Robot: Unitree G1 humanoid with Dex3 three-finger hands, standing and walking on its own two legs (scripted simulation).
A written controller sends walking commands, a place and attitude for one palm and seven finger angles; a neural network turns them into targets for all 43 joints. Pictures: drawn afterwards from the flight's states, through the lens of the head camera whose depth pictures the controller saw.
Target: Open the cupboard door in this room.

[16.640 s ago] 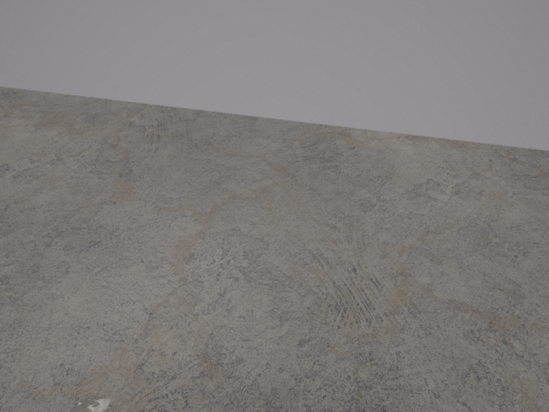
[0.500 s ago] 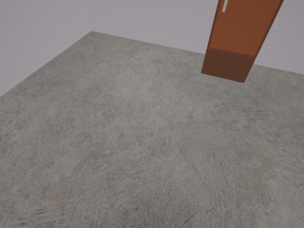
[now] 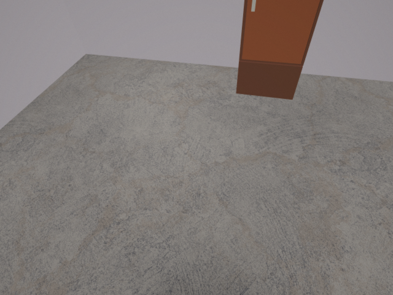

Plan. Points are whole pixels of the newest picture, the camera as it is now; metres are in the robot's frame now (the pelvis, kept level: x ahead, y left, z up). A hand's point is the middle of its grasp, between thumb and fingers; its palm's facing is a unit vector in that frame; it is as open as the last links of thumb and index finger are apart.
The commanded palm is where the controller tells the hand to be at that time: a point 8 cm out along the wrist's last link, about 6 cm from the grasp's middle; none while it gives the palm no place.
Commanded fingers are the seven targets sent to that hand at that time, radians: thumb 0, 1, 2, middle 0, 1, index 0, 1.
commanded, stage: turn or walk to find it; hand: left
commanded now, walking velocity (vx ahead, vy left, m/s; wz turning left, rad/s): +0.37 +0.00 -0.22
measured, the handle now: out of the picture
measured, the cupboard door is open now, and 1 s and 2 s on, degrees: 0 0 0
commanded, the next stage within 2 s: stand and wait in 0.68 s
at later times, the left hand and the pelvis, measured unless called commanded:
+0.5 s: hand out of the picture +0.14 +0.21 -0.18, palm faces +0.00 -0.99 -0.14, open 7.3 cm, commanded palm none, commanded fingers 0.00 0.90 0.90 -0.20 -0.30 -0.20 -0.30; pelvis +0.20 +0.05 +0.00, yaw -7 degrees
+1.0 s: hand (168, 166) +0.51 +0.14 -0.15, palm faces -0.12 -0.97 -0.20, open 7.2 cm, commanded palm none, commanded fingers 0.00 0.90 0.90 -0.20 -0.30 -0.20 -0.30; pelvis +0.39 -0.02 +0.01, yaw -8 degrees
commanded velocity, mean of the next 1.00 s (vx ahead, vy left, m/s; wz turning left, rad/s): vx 0.30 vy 0.00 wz -0.09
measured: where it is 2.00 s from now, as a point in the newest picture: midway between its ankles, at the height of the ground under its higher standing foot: (215, 242)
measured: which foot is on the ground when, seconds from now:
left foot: up 0.00-0.40, down 0.42-0.86, up 0.88-1.00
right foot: down 0.00-0.42, up 0.44-0.82, down 0.84-1.00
